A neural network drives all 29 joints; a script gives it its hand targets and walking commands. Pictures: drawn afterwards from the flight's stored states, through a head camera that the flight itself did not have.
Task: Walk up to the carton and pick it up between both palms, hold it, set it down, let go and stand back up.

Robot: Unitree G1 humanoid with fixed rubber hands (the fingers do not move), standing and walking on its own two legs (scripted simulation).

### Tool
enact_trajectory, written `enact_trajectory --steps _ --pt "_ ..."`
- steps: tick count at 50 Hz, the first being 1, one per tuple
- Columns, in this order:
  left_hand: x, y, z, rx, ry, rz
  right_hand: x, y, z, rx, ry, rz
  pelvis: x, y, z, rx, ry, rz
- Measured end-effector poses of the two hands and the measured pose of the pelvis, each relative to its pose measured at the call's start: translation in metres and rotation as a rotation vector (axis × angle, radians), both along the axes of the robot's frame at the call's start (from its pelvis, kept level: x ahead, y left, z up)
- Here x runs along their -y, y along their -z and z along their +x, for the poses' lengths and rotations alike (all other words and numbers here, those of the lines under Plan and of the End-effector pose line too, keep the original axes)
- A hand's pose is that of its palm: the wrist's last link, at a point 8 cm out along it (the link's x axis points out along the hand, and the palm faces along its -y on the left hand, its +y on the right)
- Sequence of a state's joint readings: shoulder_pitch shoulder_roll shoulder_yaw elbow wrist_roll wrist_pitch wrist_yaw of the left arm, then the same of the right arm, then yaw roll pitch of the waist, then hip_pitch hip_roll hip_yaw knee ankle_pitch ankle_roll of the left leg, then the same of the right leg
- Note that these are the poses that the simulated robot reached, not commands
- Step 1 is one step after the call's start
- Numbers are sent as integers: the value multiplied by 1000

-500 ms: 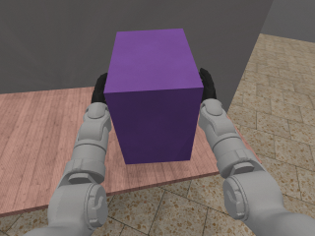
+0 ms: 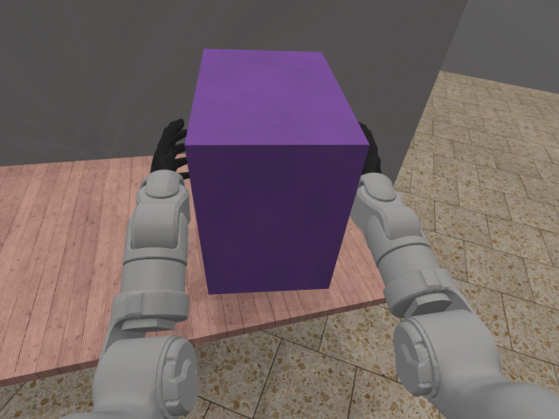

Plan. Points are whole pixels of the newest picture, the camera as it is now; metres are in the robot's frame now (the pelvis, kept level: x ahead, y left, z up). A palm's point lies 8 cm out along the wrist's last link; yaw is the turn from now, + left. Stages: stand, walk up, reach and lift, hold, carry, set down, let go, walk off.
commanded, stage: reach and lift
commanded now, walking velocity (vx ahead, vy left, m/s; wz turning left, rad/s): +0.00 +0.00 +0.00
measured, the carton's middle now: (266, 169) +0.43 -0.01 +0.17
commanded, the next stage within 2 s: hold in 0.96 s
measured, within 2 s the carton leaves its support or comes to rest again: neither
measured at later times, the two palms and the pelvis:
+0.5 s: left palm (170, 161) +0.39 +0.12 +0.21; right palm (372, 159) +0.38 -0.16 +0.22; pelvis +0.01 -0.01 +0.00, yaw +1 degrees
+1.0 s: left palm (161, 154) +0.38 +0.13 +0.23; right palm (372, 148) +0.38 -0.15 +0.24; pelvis +0.01 -0.01 +0.00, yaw +0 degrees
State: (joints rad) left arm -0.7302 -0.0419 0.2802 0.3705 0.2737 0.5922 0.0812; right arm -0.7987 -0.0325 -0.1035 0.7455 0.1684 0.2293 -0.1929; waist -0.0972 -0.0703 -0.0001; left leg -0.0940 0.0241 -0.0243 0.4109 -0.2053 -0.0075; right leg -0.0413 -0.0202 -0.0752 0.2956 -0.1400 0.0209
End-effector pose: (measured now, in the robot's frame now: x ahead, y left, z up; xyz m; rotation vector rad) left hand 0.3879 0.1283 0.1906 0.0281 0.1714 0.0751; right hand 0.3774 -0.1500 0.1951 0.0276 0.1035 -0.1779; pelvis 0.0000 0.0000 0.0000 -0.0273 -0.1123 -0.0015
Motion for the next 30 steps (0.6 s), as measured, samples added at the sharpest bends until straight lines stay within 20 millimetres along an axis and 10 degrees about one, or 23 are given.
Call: enact_trajectory --steps 30 --pt "4 -25 2 -8 -1 -19 4 -29 6 0 -7 13 10 0 10 11 -12 2"
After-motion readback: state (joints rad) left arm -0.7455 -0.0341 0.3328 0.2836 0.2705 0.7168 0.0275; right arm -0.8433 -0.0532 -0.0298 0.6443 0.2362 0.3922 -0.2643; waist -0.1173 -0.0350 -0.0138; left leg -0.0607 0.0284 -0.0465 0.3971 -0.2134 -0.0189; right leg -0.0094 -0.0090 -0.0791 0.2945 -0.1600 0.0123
